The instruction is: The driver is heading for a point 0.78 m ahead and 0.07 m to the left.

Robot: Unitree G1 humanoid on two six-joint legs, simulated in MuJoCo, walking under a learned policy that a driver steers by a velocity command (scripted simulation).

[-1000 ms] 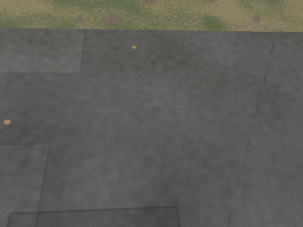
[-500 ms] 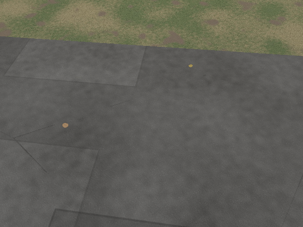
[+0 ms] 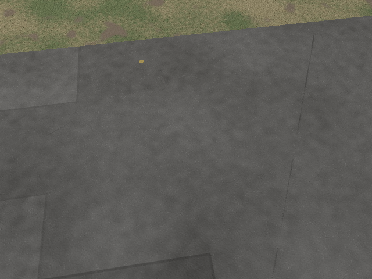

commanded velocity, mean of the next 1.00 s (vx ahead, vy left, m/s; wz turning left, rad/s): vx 0.25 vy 0.00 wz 0.15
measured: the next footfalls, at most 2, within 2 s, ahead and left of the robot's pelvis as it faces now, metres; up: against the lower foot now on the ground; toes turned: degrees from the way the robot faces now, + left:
right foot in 0.06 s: +0.05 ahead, -0.13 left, +0.00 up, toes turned -4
left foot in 0.58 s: +0.07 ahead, +0.10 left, +0.00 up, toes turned +2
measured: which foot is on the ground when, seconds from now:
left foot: down 0.00-0.06, up 0.08-0.56, down 0.58-1.00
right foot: up 0.00-0.04, down 0.06-0.60, up 0.62-1.00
